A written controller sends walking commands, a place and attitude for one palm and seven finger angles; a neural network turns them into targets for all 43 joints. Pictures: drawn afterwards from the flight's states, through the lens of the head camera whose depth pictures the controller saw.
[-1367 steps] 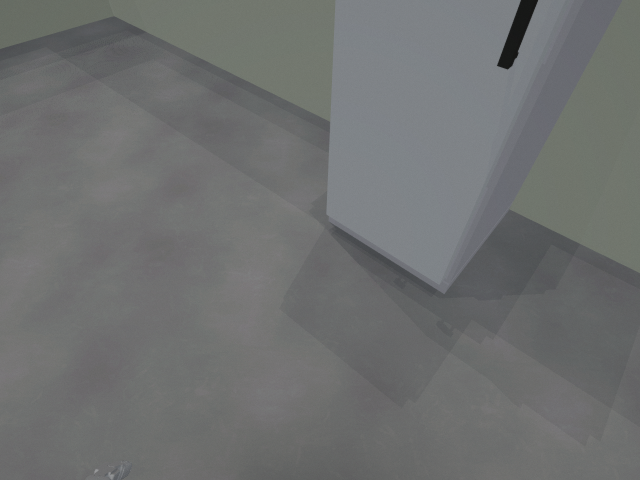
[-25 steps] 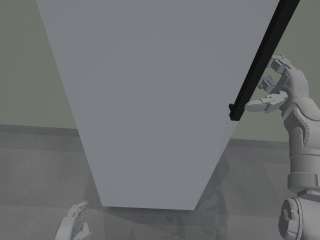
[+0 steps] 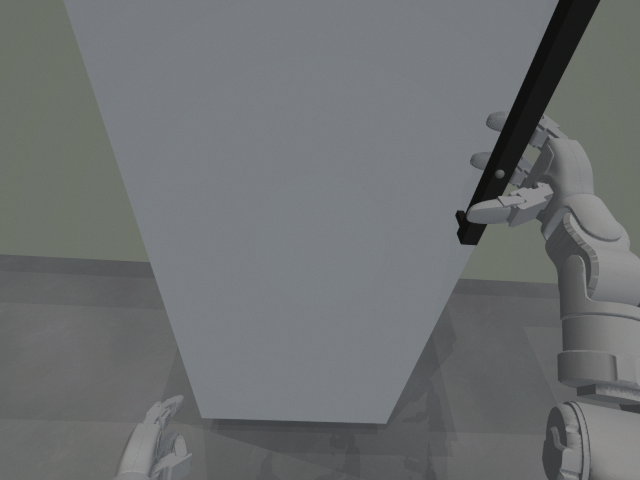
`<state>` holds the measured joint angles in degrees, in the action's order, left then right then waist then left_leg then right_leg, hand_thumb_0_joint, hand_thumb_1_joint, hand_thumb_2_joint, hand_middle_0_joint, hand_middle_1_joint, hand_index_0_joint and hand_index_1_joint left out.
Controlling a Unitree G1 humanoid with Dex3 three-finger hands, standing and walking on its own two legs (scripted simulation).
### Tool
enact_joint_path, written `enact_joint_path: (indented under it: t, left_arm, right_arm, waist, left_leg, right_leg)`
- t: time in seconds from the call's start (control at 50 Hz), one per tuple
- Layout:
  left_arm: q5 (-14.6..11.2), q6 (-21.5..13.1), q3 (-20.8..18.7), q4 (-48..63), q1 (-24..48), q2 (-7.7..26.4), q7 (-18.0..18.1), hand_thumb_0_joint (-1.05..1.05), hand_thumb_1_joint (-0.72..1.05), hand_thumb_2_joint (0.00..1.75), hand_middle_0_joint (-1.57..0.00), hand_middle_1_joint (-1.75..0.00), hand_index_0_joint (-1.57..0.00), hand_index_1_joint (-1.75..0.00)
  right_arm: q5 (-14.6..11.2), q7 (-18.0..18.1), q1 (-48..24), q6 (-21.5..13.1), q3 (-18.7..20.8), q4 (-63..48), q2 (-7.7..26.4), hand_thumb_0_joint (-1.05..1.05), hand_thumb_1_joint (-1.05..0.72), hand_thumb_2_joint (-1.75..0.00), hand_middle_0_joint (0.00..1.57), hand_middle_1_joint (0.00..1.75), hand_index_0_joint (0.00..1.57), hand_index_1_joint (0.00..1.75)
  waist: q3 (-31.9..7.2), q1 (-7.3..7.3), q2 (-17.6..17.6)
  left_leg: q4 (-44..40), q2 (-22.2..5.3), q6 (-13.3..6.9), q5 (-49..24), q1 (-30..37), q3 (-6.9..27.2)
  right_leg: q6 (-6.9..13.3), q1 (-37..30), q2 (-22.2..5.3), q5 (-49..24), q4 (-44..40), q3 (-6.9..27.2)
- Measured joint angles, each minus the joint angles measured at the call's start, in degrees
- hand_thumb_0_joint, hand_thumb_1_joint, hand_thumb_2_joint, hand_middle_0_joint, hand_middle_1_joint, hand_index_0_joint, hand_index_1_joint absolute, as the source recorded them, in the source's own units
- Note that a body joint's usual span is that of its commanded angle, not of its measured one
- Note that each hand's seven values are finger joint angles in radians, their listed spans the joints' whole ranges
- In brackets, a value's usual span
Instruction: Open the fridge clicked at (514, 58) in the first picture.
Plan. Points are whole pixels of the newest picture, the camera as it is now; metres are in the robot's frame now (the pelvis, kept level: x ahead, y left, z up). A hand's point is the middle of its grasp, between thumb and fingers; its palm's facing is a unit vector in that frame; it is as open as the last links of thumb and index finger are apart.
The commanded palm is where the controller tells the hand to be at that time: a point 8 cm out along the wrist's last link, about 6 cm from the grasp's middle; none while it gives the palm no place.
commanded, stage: slide the fingers in behind the handle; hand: right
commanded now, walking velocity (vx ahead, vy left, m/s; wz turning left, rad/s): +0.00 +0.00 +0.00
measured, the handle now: (506, 132) +0.45 -0.17 +0.27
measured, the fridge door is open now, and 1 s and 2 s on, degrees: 0 0 0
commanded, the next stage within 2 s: grip the handle and tug to test in 0.92 s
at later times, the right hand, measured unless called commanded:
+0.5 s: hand (495, 176) +0.39 -0.15 +0.25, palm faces -0.01 +1.00 -0.02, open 14.0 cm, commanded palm +0.37 -0.20 +0.25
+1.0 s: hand (491, 172) +0.40 -0.15 +0.25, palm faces -0.01 +1.00 -0.02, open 14.0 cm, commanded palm +0.37 -0.20 +0.25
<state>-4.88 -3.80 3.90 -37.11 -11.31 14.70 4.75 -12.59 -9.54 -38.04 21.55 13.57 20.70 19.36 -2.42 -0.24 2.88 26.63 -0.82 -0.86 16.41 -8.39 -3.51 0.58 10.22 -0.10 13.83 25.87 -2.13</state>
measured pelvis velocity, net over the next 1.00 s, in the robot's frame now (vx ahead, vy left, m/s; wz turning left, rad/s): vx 0.00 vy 0.00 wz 0.00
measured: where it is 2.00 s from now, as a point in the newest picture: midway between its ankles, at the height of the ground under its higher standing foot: outside the picture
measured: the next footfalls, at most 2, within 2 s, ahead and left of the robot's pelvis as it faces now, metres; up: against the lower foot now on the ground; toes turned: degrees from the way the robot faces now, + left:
none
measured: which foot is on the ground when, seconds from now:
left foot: down 0.00-1.00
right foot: down 0.00-1.00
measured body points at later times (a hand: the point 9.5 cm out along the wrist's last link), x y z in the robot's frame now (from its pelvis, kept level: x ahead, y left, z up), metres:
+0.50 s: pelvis +0.00 +0.00 +0.00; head -0.03 +0.02 +0.45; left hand +0.17 +0.24 -0.09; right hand +0.38 -0.21 +0.25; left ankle -0.02 +0.11 -0.74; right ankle +0.00 -0.11 -0.74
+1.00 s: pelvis +0.00 +0.00 +0.00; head -0.03 +0.02 +0.45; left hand +0.16 +0.23 -0.10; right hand +0.39 -0.21 +0.25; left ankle -0.02 +0.11 -0.74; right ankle +0.00 -0.11 -0.74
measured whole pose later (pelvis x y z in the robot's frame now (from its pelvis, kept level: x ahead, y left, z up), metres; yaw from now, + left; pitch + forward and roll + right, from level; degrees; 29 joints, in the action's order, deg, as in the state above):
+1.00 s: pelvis +0.00 +0.00 +0.00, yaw +0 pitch -2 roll +0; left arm -4.7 -2.9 3.6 -38.2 -12.1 14.6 4.9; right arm -12.1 -6.5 -39.4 22.0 11.6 20.5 17.5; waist -2.0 -0.1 2.6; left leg 26.5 -1.1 -0.6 16.2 -8.4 -3.5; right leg 0.9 10.4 0.2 13.8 26.1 -2.1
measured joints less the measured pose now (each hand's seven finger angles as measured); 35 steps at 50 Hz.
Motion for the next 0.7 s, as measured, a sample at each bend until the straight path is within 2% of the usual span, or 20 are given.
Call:
enact_joint_path:
  t: [0.18,0.32,0.5,0.7]
  left_arm:
    - [-0.12,0.49,-0.39,-0.06,-0.67,0.38,0.16,0.01,0.9,0.9,-0.21,-0.3,-0.2,-0.3]
    - [-0.02,0.59,-0.59,-0.37,-0.34,0.59,0.03,0.01,0.9,0.9,-0.2,-0.3,-0.2,-0.3]
    - [0.06,1.02,-0.37,0.26,0.58,0.06,-0.11,0.01,0.9,0.9,-0.2,-0.3,-0.2,-0.3]
    - [0.12,1.08,-0.01,-0.21,0.88,-0.28,0.17,0.01,0.9,0.9,-0.21,-0.3,-0.2,-0.3]
  right_arm:
    - [0.03,0.2,1.04,0.15,0.35,-1.37,0.32,-0.01,0.5,-0.3,0.31,1.2,0.3,1.2]
    - [-0.56,0.9,1.96,0.83,-0.27,-4.01,-1.13,-0.01,0.5,-0.3,0.31,1.2,0.3,1.2]
    - [-0.16,2.04,2.34,1.93,-0.49,-4.82,-1.38,-0.01,0.5,-0.3,0.3,1.2,0.29,1.2]
    - [0.01,2.33,-0.02,1.6,-1.61,-1.86,-1.54,-0.01,0.5,-0.3,0.3,1.2,0.29,1.2]
  waist:
    - [0.12,-0.12,-0.05]
    - [-0.01,0.11,-0.01]
    - [-0.18,0.1,-0.02]
    - [0.06,0.2,-0.29]
  left_leg:
    - [-0.2,0.25,-0.14,0.07,0.35,0.08]
    - [-0.06,0.17,-0.09,0.19,0.4,0.07]
    - [0.03,0.18,-0.07,0.15,0.48,0.11]
    - [0.05,0.0,0.06,-0.02,0.22,-0.12]
  right_leg:
    - [-0.15,-0.31,-0.24,0.21,-0.02,-0.06]
    - [-0.12,-0.39,-0.16,0.28,0.05,-0.04]
    - [-0.09,-0.46,-0.17,0.28,0.19,-0.06]
    - [0.07,-0.01,0.02,0.1,0.38,0.17]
